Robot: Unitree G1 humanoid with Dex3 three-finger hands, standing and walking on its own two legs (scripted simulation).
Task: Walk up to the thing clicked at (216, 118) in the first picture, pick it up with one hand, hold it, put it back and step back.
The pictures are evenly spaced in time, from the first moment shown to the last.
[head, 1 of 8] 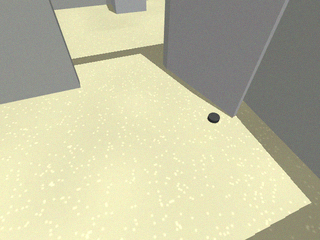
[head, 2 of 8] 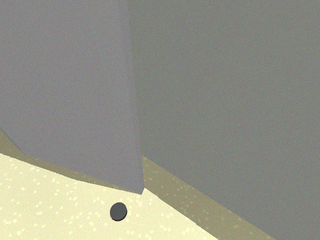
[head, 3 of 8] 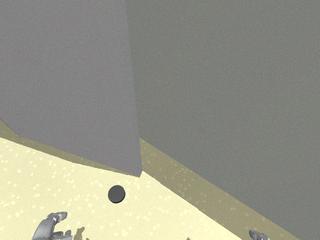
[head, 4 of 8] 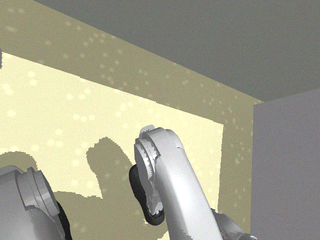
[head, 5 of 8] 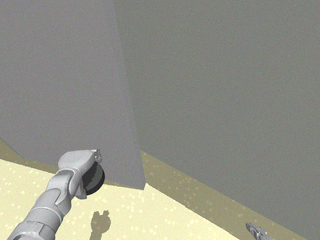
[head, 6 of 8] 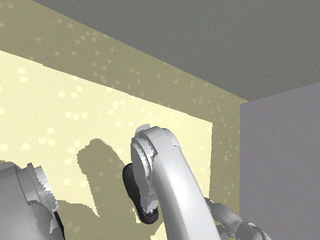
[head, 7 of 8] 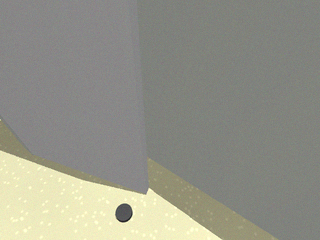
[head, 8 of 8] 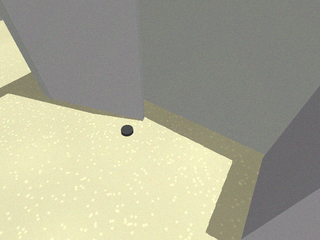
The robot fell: no
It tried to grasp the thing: yes
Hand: left
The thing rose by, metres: 0.69
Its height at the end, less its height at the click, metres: +0.00
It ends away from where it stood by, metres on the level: 0.01
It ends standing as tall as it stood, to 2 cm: yes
